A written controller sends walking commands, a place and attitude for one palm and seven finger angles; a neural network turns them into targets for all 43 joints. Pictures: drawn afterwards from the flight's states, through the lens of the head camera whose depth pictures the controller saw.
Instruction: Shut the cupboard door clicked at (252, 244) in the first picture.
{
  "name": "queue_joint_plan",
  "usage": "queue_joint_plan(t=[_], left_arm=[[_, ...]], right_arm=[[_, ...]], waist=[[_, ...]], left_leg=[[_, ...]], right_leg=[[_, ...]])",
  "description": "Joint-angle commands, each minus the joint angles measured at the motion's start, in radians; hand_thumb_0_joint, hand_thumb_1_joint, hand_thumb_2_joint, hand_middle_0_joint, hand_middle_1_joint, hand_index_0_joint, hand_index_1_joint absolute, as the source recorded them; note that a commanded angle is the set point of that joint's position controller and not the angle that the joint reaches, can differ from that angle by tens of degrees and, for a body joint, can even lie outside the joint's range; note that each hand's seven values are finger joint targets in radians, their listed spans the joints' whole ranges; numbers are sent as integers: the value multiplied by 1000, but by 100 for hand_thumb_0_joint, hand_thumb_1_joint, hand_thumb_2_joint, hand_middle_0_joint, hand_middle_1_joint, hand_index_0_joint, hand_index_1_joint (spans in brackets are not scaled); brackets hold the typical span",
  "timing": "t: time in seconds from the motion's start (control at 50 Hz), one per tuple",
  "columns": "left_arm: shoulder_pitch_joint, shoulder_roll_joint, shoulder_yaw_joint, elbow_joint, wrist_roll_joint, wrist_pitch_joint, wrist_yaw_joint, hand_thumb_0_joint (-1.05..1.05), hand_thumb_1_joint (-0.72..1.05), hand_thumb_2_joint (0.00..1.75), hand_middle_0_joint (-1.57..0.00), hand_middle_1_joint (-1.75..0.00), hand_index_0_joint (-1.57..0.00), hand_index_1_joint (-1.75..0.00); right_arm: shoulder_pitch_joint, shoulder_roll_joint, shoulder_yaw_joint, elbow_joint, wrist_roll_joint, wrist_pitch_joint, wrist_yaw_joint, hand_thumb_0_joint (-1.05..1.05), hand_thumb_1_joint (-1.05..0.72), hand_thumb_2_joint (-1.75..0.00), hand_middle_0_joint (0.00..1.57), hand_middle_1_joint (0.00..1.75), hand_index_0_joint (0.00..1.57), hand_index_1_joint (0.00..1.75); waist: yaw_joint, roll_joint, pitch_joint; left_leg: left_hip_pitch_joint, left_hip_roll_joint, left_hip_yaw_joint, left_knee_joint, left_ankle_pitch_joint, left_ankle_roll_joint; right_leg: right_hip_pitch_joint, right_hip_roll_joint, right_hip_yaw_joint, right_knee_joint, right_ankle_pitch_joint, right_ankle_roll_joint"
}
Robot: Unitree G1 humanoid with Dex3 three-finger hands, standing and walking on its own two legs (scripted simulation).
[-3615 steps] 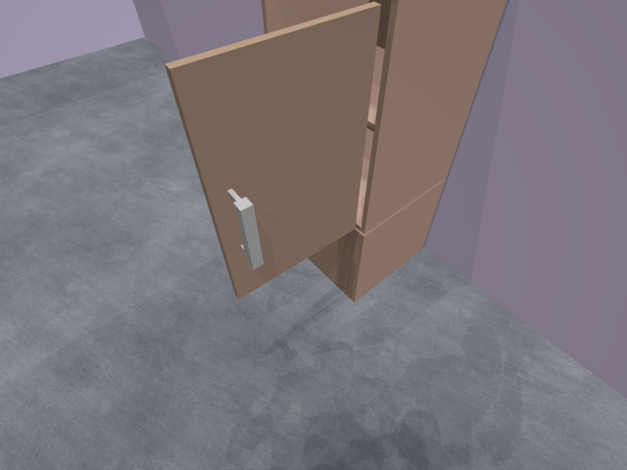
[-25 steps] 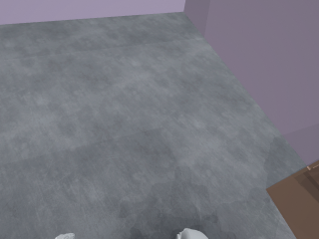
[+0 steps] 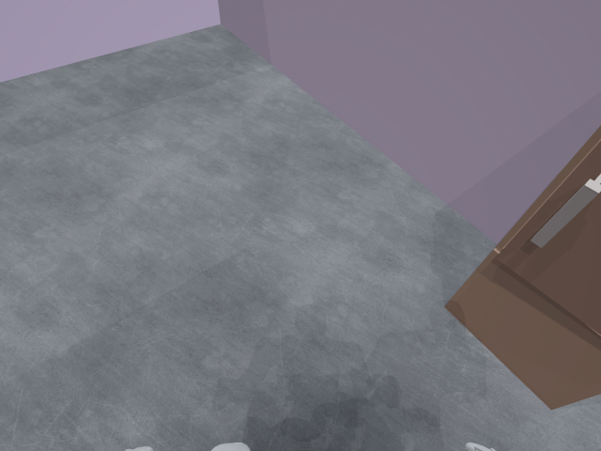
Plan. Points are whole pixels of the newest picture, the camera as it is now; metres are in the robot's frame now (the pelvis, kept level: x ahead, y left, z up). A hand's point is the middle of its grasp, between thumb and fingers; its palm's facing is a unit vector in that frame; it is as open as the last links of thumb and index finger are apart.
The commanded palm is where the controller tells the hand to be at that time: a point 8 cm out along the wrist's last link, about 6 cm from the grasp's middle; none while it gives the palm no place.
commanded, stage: turn to face it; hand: left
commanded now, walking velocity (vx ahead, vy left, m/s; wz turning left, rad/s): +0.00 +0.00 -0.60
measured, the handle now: (568, 211) +0.60 -0.51 -0.08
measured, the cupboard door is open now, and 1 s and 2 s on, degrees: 5 5 5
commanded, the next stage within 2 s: take the last steps up to it in 1.24 s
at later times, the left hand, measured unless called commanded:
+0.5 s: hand (215, 424) +0.17 +0.14 -0.15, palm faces -0.30 -0.92 -0.27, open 7.4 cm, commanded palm none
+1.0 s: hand (244, 389) +0.22 +0.10 -0.16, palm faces -0.54 -0.81 -0.21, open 7.4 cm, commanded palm none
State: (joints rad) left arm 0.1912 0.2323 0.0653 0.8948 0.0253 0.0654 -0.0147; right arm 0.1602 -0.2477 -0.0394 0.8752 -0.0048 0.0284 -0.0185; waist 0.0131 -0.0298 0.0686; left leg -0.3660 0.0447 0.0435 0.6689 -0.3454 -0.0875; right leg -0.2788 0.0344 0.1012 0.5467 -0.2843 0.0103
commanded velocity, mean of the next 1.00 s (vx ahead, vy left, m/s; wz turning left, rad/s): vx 0.00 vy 0.00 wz -0.55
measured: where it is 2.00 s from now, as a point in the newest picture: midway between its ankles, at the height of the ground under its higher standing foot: outside the picture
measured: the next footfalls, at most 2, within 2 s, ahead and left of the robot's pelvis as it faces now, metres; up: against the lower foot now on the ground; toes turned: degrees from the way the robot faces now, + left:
left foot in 0.02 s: +0.07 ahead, +0.12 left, +0.00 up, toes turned +2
right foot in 0.42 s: +0.01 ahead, -0.15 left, +0.00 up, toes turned -20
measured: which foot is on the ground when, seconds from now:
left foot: up 0.00-0.00, down 0.02-0.40, up 0.42-0.74, down 0.76-1.00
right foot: down 0.00-0.02, up 0.04-0.40, down 0.42-0.76, up 0.78-1.00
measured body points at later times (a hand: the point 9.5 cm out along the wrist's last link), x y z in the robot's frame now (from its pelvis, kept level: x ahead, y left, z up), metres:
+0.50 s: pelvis +0.00 -0.03 +0.00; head +0.04 -0.06 +0.44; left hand +0.19 +0.19 -0.13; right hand -0.04 -0.30 -0.16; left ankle +0.02 +0.11 -0.68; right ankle -0.03 -0.13 -0.73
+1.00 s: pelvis +0.02 -0.02 +0.01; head +0.07 -0.03 +0.46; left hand +0.25 +0.15 -0.14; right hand -0.07 -0.27 -0.12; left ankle +0.10 +0.08 -0.73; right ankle -0.07 -0.12 -0.68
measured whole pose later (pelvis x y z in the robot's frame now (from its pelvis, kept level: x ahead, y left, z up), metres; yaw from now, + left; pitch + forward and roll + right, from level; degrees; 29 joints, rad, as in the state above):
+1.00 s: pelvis +0.02 -0.02 +0.01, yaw -36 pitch +1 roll -2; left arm 0.15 0.27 0.09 0.90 0.02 0.09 -0.04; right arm 0.23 -0.21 -0.01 0.89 -0.03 0.02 -0.02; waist 0.01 -0.01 0.08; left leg -0.24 0.14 0.14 0.49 -0.25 -0.02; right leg -0.41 -0.01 -0.04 0.92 -0.46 0.05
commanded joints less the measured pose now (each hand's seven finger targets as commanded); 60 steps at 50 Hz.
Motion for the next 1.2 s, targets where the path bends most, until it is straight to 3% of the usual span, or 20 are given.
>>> queue_joint_plan(t=[0.0,0.02,0.1,0.28,0.34,0.36,0.38,0.4,0.42,0.5,0.64,0.7,0.74,0.76,0.86,0.98,1.04,1.08,1.12,1.18], left_arm=[[-37,91,34,-127,-21,-16,-1,0,90,90,-20,-30,-20,-30],[-47,125,38,-129,-8,-15,-4,0,90,90,-20,-30,-20,-30],[-38,108,45,-80,-4,-7,-29,0,90,90,-20,-30,-20,-30],[-104,70,23,-103,-6,-11,-31,0,90,90,-20,-30,-20,-30],[-15,90,27,-78,-7,-23,-27,0,90,90,-20,-30,-20,-30],[54,144,38,-56,-2,-32,-21,0,90,90,-20,-30,-20,-30],[102,265,59,-43,7,-46,-5,0,90,90,-20,-30,-20,-30],[149,307,63,-32,-8,-43,7,0,90,90,-20,-30,-20,-30],[113,278,67,-35,-7,-45,18,0,90,90,-20,-30,-20,-30],[-30,193,44,-71,-6,-46,25,0,90,90,-20,-30,-20,-30],[-33,218,56,-72,1,-34,17,0,90,90,-20,-30,-20,-30],[-73,198,53,-78,-10,-26,14,0,90,90,-20,-30,-20,-30],[-36,91,33,-112,-23,-18,-1,0,90,90,-20,-30,-20,-30],[-41,122,39,-120,-11,-22,-6,0,90,90,-20,-30,-20,-30],[-43,98,37,-73,-9,-6,-27,0,90,90,-20,-30,-20,-30],[-87,69,14,-82,-8,-16,-23,0,90,90,-20,-30,-20,-30],[7,90,18,-49,-8,-28,-18,0,90,90,-20,-30,-20,-30],[95,253,50,-17,7,-47,6,0,90,90,-20,-30,-20,-30],[112,251,51,-1,-2,-51,23,0,90,90,-20,-30,-20,-30],[-10,163,28,-21,-8,-53,31,0,90,90,-20,-30,-20,-30]], right_arm=[[175,-260,-54,-44,-26,-38,-19,0,-90,-90,20,30,20,30],[166,-262,-51,-55,-27,-36,-21,0,-90,-90,20,30,20,30],[47,-170,-24,-84,-27,-41,-27,0,-90,-90,20,30,20,30],[131,-196,-54,-24,-25,-28,-10,0,-90,-90,20,30,20,30],[92,-209,-63,-23,-18,-22,-5,0,-90,-90,20,30,20,30],[88,-187,-64,-31,-10,-20,0,0,-90,-90,20,30,20,30],[60,-100,-43,-77,-6,-16,7,0,-90,-90,20,30,20,30],[6,-112,-35,-103,-9,-4,-3,0,-90,-90,20,30,20,30],[-23,-110,-35,-97,-6,-2,-12,0,-90,-90,20,30,20,30],[23,-104,-32,-41,-12,-6,-4,0,-90,-90,20,30,20,30],[28,-92,-30,-59,-4,-10,-6,0,-90,-90,20,30,20,30],[135,-107,-30,-30,-2,-25,-15,0,-90,-90,20,30,20,30],[166,-260,-53,-41,-24,-36,-21,0,-90,-90,20,30,20,30],[160,-265,-48,-61,-26,-32,-19,0,-90,-90,20,30,20,30],[54,-176,-26,-74,-28,-34,-25,0,-90,-90,20,30,20,30],[133,-198,-46,-21,-27,-23,-12,0,-90,-90,20,30,20,30],[106,-202,-54,-12,-17,-17,-7,0,-90,-90,20,30,20,30],[76,-78,-33,-56,-5,-15,4,0,-90,-90,20,30,20,30],[9,-90,-30,-54,-8,2,-15,0,-90,-90,20,30,20,30],[68,-91,-29,12,-10,-1,-6,0,-90,-90,20,30,20,30]], waist=[[-65,360,-131],[-68,304,-124],[-9,208,-74],[-58,246,-103],[-3,214,-133],[30,97,-156],[60,-252,-138],[90,-230,-135],[66,-214,-118],[-8,-138,-136],[-10,-142,-97],[-62,-109,-126],[-61,331,-122],[-63,283,-118],[-12,219,-85],[-54,256,-107],[-4,217,-128],[38,-225,-130],[47,-232,-122],[-19,-141,-121]], left_leg=[[328,375,-401,-414,190,175],[237,462,-445,-432,161,246],[208,298,-123,-369,402,201],[270,331,37,-277,500,203],[193,309,98,-142,419,137],[89,251,138,-7,289,80],[-191,95,200,222,-205,11],[-247,63,60,396,-324,8],[-292,68,-14,478,-270,9],[-188,70,-20,405,-88,-12],[-29,1,-3,83,-61,-1],[195,-5,-1,-216,124,13],[329,369,-391,-419,159,171],[216,458,-435,-437,125,249],[226,286,-91,-348,426,208],[248,299,-20,-270,530,210],[166,259,38,-154,434,139],[-197,50,162,156,-208,18],[-249,40,-25,425,-273,25],[-206,61,-40,462,-94,10]], right_leg=[[-289,43,-17,284,-264,0],[-274,1,-36,485,-351,10],[-266,-56,-79,624,-176,44],[-120,-50,-195,240,-171,32],[79,-31,-217,-41,32,4],[230,-94,-132,-162,160,-24],[369,-358,227,-242,441,-130],[286,-458,301,-217,584,-234],[264,-407,310,-210,571,-257],[185,-264,117,-160,553,-198],[67,-238,236,-174,341,-200],[-34,-176,234,-82,266,-119],[-288,49,2,255,-235,-7],[-254,5,-42,448,-337,3],[-241,-54,-101,540,-188,43],[-85,-31,-187,214,-178,25],[121,-21,-197,-88,73,2],[365,-373,231,-237,449,-135],[250,-398,280,-218,587,-247],[214,-285,92,-186,573,-202]])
